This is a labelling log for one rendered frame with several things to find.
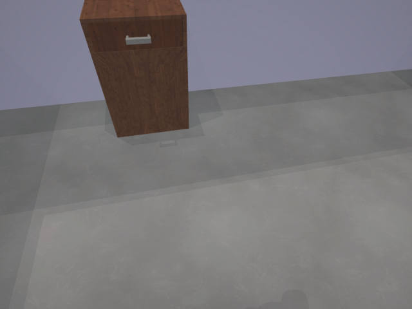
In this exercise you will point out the drawer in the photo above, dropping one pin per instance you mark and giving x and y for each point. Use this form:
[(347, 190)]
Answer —
[(111, 36)]

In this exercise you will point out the cabinet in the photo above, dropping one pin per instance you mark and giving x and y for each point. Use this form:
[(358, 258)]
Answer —
[(146, 90)]

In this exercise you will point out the handle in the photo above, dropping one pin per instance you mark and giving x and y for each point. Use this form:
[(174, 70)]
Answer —
[(138, 40)]

